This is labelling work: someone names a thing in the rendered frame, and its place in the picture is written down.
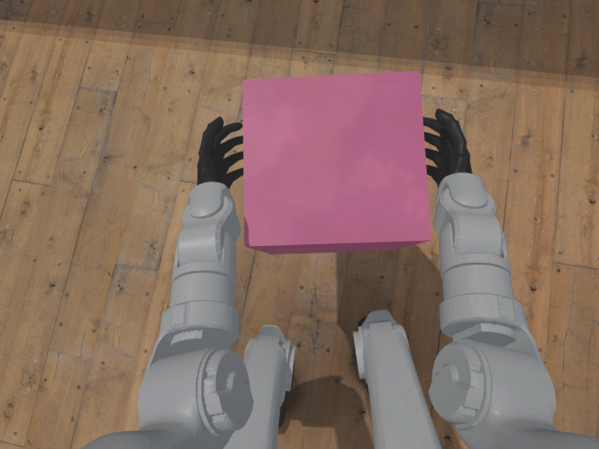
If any robot right thigh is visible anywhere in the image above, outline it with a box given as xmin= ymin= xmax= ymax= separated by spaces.
xmin=353 ymin=320 xmax=442 ymax=449

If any robot left forearm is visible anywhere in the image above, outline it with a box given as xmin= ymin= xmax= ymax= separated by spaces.
xmin=138 ymin=181 xmax=241 ymax=414

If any robot left upper arm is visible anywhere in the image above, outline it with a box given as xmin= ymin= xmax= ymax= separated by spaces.
xmin=81 ymin=346 xmax=254 ymax=449

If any left robot hand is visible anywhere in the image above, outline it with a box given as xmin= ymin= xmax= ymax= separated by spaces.
xmin=197 ymin=117 xmax=243 ymax=189

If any robot left thigh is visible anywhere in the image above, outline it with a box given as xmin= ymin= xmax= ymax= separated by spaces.
xmin=224 ymin=334 xmax=296 ymax=449

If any carton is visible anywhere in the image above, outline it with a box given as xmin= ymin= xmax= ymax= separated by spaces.
xmin=242 ymin=71 xmax=431 ymax=254

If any robot right forearm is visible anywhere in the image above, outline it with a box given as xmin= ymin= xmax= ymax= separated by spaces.
xmin=432 ymin=172 xmax=556 ymax=412

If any robot thigh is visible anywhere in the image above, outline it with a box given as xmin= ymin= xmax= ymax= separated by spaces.
xmin=224 ymin=334 xmax=296 ymax=449
xmin=353 ymin=320 xmax=442 ymax=449

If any robot right upper arm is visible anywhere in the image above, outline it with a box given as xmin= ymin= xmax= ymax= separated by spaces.
xmin=429 ymin=339 xmax=599 ymax=449

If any right robot hand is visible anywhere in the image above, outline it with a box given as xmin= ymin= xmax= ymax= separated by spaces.
xmin=423 ymin=109 xmax=473 ymax=187

